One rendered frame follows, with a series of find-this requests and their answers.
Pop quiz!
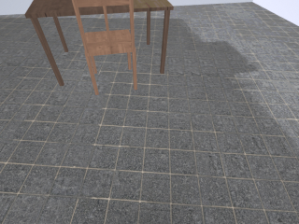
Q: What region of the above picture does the table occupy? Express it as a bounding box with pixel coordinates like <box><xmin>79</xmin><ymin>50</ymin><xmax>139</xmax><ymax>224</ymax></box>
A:
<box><xmin>24</xmin><ymin>0</ymin><xmax>174</xmax><ymax>87</ymax></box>

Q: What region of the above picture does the chair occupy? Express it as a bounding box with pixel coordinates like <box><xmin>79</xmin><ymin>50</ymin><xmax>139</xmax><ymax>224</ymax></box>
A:
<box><xmin>72</xmin><ymin>0</ymin><xmax>137</xmax><ymax>95</ymax></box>

